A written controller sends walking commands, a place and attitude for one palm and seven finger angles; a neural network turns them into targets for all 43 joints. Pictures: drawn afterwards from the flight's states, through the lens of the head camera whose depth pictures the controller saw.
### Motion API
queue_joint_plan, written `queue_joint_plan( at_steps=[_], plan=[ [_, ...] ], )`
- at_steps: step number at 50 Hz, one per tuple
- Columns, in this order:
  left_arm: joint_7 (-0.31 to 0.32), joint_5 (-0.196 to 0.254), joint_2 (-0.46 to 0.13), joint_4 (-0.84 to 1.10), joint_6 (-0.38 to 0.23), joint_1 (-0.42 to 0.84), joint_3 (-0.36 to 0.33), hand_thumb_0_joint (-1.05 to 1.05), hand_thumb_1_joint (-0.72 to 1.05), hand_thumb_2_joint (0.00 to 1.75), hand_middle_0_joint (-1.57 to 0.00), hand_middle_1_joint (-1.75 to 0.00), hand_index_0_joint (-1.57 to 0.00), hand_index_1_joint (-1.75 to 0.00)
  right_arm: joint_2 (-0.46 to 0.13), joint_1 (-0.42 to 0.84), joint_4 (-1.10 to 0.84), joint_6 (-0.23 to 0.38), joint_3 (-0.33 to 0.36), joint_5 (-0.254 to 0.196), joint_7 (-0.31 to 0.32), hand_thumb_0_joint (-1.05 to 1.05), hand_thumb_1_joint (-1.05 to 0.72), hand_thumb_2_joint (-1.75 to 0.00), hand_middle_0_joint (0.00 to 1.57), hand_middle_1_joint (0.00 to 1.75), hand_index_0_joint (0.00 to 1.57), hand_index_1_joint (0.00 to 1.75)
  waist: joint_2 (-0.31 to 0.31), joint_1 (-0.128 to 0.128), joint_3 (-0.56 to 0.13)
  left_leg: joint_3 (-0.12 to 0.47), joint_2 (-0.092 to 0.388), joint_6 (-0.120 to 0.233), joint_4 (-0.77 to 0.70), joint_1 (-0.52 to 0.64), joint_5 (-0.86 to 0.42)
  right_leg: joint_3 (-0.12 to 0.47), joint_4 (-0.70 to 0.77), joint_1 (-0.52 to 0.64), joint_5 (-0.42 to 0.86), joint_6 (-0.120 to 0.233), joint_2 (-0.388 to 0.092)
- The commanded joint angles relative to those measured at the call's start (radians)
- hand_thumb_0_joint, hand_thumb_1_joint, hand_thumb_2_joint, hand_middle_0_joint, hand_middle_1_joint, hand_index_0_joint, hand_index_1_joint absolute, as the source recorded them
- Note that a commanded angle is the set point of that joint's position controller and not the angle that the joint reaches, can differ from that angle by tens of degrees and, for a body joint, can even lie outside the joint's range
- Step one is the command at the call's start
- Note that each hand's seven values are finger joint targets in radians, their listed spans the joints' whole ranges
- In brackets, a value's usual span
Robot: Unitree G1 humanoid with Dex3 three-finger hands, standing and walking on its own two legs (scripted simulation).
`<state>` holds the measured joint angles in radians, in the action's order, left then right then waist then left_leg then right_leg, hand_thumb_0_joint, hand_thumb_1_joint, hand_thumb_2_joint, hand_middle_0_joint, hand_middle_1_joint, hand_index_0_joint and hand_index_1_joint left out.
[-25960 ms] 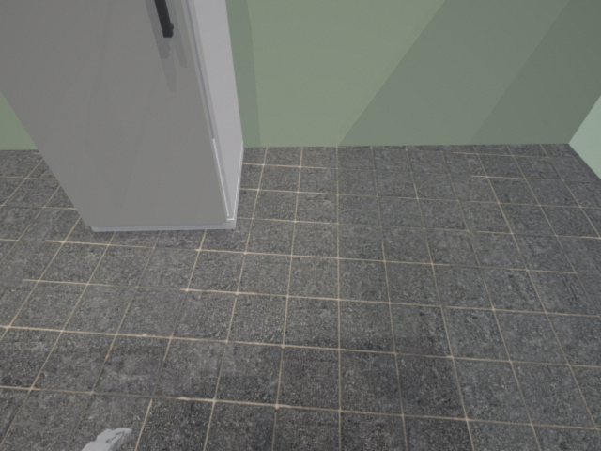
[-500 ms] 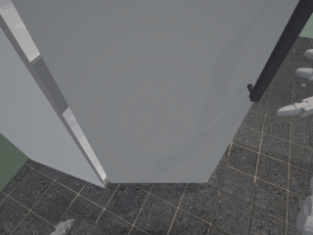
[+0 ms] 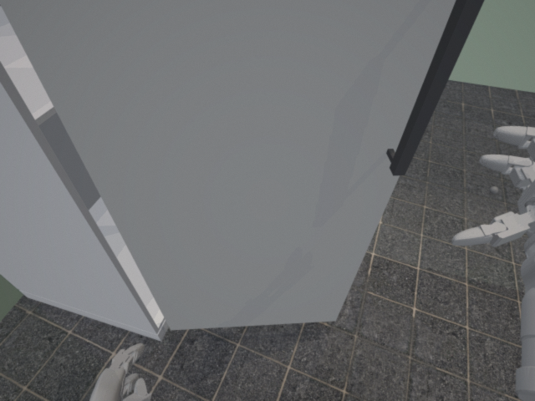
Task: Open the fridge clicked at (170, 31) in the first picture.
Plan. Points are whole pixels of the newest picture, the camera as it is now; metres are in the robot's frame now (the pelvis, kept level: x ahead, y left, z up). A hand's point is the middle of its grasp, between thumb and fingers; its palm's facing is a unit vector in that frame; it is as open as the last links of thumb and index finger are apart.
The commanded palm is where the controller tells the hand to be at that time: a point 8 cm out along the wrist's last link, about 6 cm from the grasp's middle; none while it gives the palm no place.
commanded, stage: slip the hand off the handle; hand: right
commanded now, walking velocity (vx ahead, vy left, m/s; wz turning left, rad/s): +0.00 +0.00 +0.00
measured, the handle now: (427, 80) +0.50 -0.19 +0.26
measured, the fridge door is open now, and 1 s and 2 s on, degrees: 70 70 70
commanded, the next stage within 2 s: draw the hand back to the body in 0.52 s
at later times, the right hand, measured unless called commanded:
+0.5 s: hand (502, 208) +0.32 -0.26 +0.19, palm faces +0.25 +0.95 -0.18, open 14.7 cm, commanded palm +0.28 -0.31 +0.19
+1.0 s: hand (521, 245) +0.27 -0.26 +0.18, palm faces +0.13 +0.99 +0.00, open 14.7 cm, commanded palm +0.23 -0.30 +0.19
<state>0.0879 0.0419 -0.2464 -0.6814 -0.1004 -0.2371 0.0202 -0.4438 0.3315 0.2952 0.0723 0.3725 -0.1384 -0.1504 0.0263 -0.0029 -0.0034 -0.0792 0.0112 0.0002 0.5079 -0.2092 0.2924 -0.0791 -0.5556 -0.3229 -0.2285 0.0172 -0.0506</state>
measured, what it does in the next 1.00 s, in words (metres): stands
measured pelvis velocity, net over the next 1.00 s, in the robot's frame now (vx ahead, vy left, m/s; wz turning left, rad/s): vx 0.01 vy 0.01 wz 0.00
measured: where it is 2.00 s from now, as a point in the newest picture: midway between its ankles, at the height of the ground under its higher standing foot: outside the picture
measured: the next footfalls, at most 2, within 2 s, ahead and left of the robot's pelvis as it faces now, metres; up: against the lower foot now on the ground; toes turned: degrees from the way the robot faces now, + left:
none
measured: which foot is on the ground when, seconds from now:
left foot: down 0.00-1.00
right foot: down 0.00-1.00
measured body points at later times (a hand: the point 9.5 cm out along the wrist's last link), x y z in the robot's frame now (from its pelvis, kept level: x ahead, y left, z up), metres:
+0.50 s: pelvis -0.01 +0.02 +0.00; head -0.01 +0.03 +0.45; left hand +0.16 +0.26 -0.09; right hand +0.30 -0.31 +0.20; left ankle -0.01 +0.12 -0.73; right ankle +0.04 -0.11 -0.73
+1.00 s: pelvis +0.01 +0.01 +0.00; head -0.03 +0.02 +0.45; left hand +0.21 +0.25 -0.05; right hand +0.25 -0.31 +0.19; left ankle -0.01 +0.12 -0.73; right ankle +0.04 -0.11 -0.73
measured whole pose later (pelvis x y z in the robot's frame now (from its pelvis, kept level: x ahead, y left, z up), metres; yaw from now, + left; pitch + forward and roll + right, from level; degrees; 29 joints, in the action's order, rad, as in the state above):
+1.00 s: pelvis +0.01 +0.01 +0.00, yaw +0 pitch -5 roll +1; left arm 0.12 0.09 -0.28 -0.63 -0.16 -0.17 0.04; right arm -0.41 0.01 -0.03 -0.25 0.45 -0.38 -0.32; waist 0.04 -0.05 -0.03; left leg -0.08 0.01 0.00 0.46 -0.08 0.30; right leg -0.08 -0.50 -0.19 -0.23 0.01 -0.04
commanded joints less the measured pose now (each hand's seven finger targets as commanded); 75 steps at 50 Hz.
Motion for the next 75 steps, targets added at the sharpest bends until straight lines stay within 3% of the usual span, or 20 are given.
queue_joint_plan(
  at_steps=[1, 10, 16, 21, 27, 32, 33, 37, 41, 46, 53, 57, 58, 59, 60, 61, 62, 65, 71, 75],
  plan=[
    [0.025, 0.010, -0.154, 0.126, -0.056, 0.085, -0.042, 0.00, 0.90, 0.90, -0.20, -0.30, -0.20, -0.30, -0.241, 0.325, -0.222, 0.030, 0.049, -0.036, -0.008, 0.00, 0.55, -0.20, 0.25, 1.15, 0.25, 1.15, 0.051, 0.006, -0.198, 0.035, -0.050, 0.017, -0.097, -0.055, -0.094, 0.087, 0.118, 0.204, 0.075, -0.003, 0.018],
    [0.028, 0.008, -0.137, 0.149, -0.069, 0.152, -0.025, 0.00, 0.90, 0.90, -0.20, -0.30, -0.20, -0.30, -0.256, 0.200, -0.323, 0.018, 0.104, -0.061, -0.012, 0.00, 0.55, -0.20, 0.25, 1.15, 0.25, 1.15, 0.036, -0.028, -0.202, 0.048, -0.035, 0.013, -0.106, 0.005, -0.146, 0.065, 0.116, 0.222, 0.118, -0.002, 0.028],
    [0.045, 0.008, -0.145, 0.108, -0.076, 0.152, -0.019, 0.00, 0.90, 0.90, -0.20, -0.30, -0.20, -0.30, -0.285, 0.335, -0.248, 0.032, 0.098, -0.063, -0.031, 0.00, 0.55, -0.20, 0.25, 1.15, 0.25, 1.15, 0.041, 0.016, -0.108, 0.069, -0.026, 0.004, -0.143, -0.059, -0.051, 0.059, 0.113, 0.184, 0.032, 0.000, 0.031],
    [0.049, 0.009, -0.143, 0.098, -0.091, 0.144, -0.023, 0.00, 0.90, 0.90, -0.20, -0.30, -0.20, -0.30, -0.265, 0.382, -0.246, 0.056, 0.048, -0.058, -0.056, 0.00, 0.55, -0.20, 0.25, 1.15, 0.25, 1.15, 0.110, 0.019, -0.178, 0.079, -0.022, 0.008, -0.133, -0.051, -0.068, 0.064, 0.094, 0.210, 0.047, 0.000, 0.037],
    [0.042, 0.006, -0.160, 0.101, -0.090, 0.117, -0.033, 0.00, 0.90, 0.90, -0.20, -0.30, -0.20, -0.30, -0.362, 0.225, -0.157, 0.051, 0.176, -0.085, -0.071, 0.00, 0.55, -0.20, 0.25, 1.15, 0.25, 1.15, -0.024, -0.026, -0.222, 0.086, -0.009, -0.004, -0.086, 0.025, -0.186, 0.063, 0.073, 0.152, 0.103, 0.005, 0.039],
    [0.031, 0.011, -0.154, 0.124, -0.092, 0.113, -0.035, 0.00, 0.90, 0.90, -0.20, -0.30, -0.20, -0.30, -0.339, 0.185, -0.191, 0.037, 0.185, -0.099, -0.064, 0.00, 0.55, -0.20, 0.25, 1.15, 0.25, 1.15, -0.011, -0.039, -0.215, 0.081, -0.010, -0.004, -0.066, 0.030, -0.233, 0.055, 0.067, 0.143, 0.129, 0.003, 0.038],
    [0.041, 0.049, -0.185, 0.133, -0.090, 0.147, -0.035, 0.00, 0.90, 0.90, -0.20, -0.30, -0.20, -0.30, -0.335, 0.136, -0.058, -0.103, 0.197, -0.228, -0.155, 0.00, 0.55, -0.20, 0.25, 1.15, 0.25, 1.15, -0.032, -0.045, -0.263, 0.118, 0.019, -0.010, -0.092, 0.114, -0.283, 0.068, 0.085, 0.153, 0.110, 0.004, 0.038],
    [0.058, 0.061, -0.169, 0.205, -0.101, 0.198, -0.017, 0.00, 0.90, 0.90, -0.20, -0.30, -0.20, -0.30, -0.398, 0.180, -0.311, -0.278, 0.223, -0.252, -0.258, 0.00, 0.55, -0.20, 0.25, 1.15, 0.25, 1.15, 0.049, -0.062, -0.296, 0.122, 0.025, -0.042, -0.078, 0.150, -0.459, 0.070, 0.066, 0.207, 0.223, 0.011, 0.040],
    [0.034, 0.048, -0.148, 0.232, -0.114, 0.185, -0.015, 0.00, 0.90, 0.90, -0.20, -0.30, -0.20, -0.30, -0.297, 0.002, -0.479, -0.252, 0.190, -0.226, -0.185, 0.00, 0.55, -0.20, 0.25, 1.15, 0.25, 1.15, 0.069, -0.056, -0.203, 0.060, -0.015, -0.013, -0.081, 0.074, -0.421, 0.065, 0.088, 0.241, 0.284, 0.005, 0.032],
    [0.037, 0.047, -0.161, 0.211, -0.122, 0.192, -0.020, 0.00, 0.90, 0.90, -0.20, -0.30, -0.20, -0.30, -0.218, -0.076, -0.501, -0.258, 0.178, -0.266, -0.165, 0.00, 0.55, -0.20, 0.25, 1.15, 0.25, 1.15, -0.022, -0.048, -0.154, 0.032, -0.037, -0.008, -0.106, 0.040, -0.322, 0.071, 0.115, 0.252, 0.240, 0.005, 0.026],
    [0.055, 0.044, -0.146, 0.194, -0.115, 0.233, 0.002, 0.00, 0.90, 0.90, -0.20, -0.30, -0.20, -0.30, -0.184, 0.061, -0.609, -0.301, 0.072, -0.206, -0.141, 0.00, 0.51, -0.22, 0.25, 1.13, 0.25, 1.13, 0.115, -0.028, -0.106, 0.038, -0.041, 0.012, -0.163, 0.006, -0.134, 0.086, 0.166, 0.286, 0.130, 0.000, 0.028],
    [0.067, 0.034, -0.139, 0.183, -0.119, 0.245, 0.015, 0.00, 0.90, 0.90, -0.20, -0.30, -0.20, -0.30, -0.192, 0.074, -0.650, -0.259, 0.078, -0.209, -0.135, 0.00, 0.37, -0.29, 0.24, 1.04, 0.24, 1.04, 0.083, -0.029, -0.141, 0.033, -0.048, 0.016, -0.184, 0.033, -0.090, 0.097, 0.188, 0.313, 0.090, -0.001, 0.030],
    [0.045, -0.017, -0.116, 0.194, -0.145, 0.232, 0.011, 0.00, 0.90, 0.90, -0.20, -0.30, -0.20, -0.30, -0.276, 0.057, -0.737, -0.147, 0.123, -0.072, 0.060, 0.00, 0.33, -0.31, 0.24, 1.02, 0.24, 1.02, 0.138, -0.052, -0.043, 0.065, -0.029, 0.022, -0.249, 0.012, -0.049, 0.082, 0.198, 0.283, 0.034, -0.014, 0.035],
    [0.039, -0.026, -0.115, 0.159, -0.148, 0.217, 0.011, 0.00, 0.90, 0.90, -0.20, -0.30, -0.20, -0.30, -0.143, -0.095, -0.639, -0.114, 0.065, -0.053, 0.136, 0.00, 0.30, -0.32, 0.24, 1.00, 0.24, 1.00, 0.105, -0.038, -0.017, 0.041, -0.028, 0.025, -0.247, 0.014, -0.035, 0.086, 0.222, 0.272, -0.010, -0.023, 0.032],
    [0.031, -0.025, -0.109, 0.156, -0.145, 0.216, 0.014, 0.00, 0.90, 0.90, -0.20, -0.30, -0.20, -0.30, -0.075, -0.202, -0.601, -0.103, 0.031, -0.048, 0.165, 0.00, 0.26, -0.34, 0.24, 0.98, 0.24, 0.98, 0.072, -0.040, 0.014, 0.033, -0.033, 0.025, -0.244, 0.016, -0.020, 0.093, 0.246, 0.251, -0.049, -0.026, 0.028],
    [0.024, -0.025, -0.107, 0.152, -0.134, 0.216, 0.011, 0.00, 0.90, 0.90, -0.20, -0.30, -0.20, -0.30, -0.075, -0.223, -0.630, -0.082, 0.028, -0.032, 0.189, 0.00, 0.22, -0.36, 0.24, 0.96, 0.24, 0.96, 0.048, -0.044, -0.008, 0.035, -0.035, 0.023, -0.244, 0.044, -0.008, 0.097, 0.265, 0.254, -0.074, -0.025, 0.024],
    [0.022, -0.027, -0.112, 0.146, -0.129, 0.215, 0.000, 0.00, 0.90, 0.90, -0.20, -0.30, -0.20, -0.30, -0.094, -0.245, -0.648, -0.056, 0.046, -0.021, 0.211, 0.00, 0.19, -0.37, 0.24, 0.94, 0.24, 0.94, 0.008, -0.048, -0.040, 0.040, -0.037, 0.022, -0.252, 0.074, -0.016, 0.083, 0.264, 0.267, -0.055, -0.018, 0.024],
    [0.015, -0.036, -0.104, 0.147, -0.121, 0.219, -0.008, 0.00, 0.90, 0.90, -0.20, -0.30, -0.20, -0.30, -0.102, -0.293, -0.681, -0.004, 0.062, 0.005, 0.248, 0.00, 0.08, -0.43, 0.23, 0.87, 0.23, 0.87, 0.029, -0.057, -0.083, 0.045, -0.035, 0.017, -0.257, 0.112, -0.024, 0.059, 0.267, 0.286, -0.025, -0.013, 0.025],
    [0.013, -0.043, -0.104, 0.131, -0.120, 0.228, -0.022, 0.00, 0.90, 0.90, -0.20, -0.30, -0.20, -0.30, -0.095, -0.314, -0.753, 0.060, 0.043, 0.044, 0.285, 0.00, -0.14, -0.53, 0.23, 0.75, 0.23, 0.75, 0.096, -0.053, -0.057, 0.051, -0.034, 0.018, -0.272, 0.119, -0.038, 0.046, 0.266, 0.303, 0.001, -0.010, 0.031],
    [0.012, -0.049, -0.107, 0.121, -0.131, 0.226, -0.032, 0.00, 0.90, 0.90, -0.20, -0.30, -0.20, -0.30, -0.095, -0.417, -0.774, 0.085, 0.050, 0.054, 0.298, 0.00, -0.28, -0.60, 0.22, 0.66, 0.22, 0.66, 0.060, -0.060, -0.044, 0.045, -0.037, 0.017, -0.268, 0.125, -0.075, 0.050, 0.259, 0.309, 0.052, -0.007, 0.030]
  ],
)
